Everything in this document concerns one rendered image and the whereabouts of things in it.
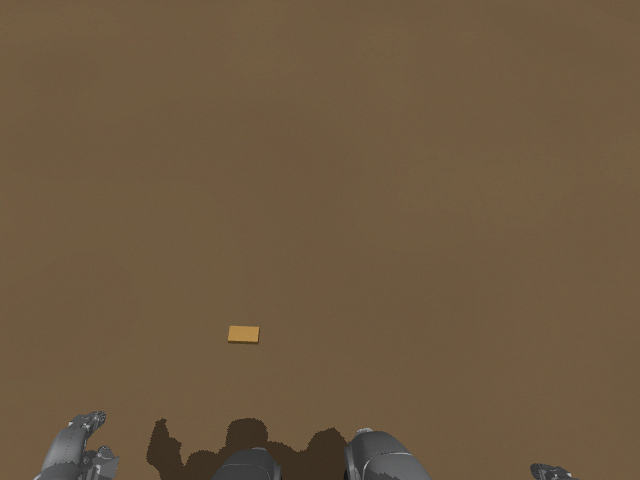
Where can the small box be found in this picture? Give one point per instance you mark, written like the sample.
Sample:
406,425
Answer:
243,335

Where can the right robot hand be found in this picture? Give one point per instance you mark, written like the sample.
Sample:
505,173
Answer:
547,472

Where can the left robot arm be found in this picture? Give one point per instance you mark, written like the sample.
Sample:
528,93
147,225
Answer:
62,471

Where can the left robot hand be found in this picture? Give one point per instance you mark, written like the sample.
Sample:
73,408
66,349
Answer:
69,447

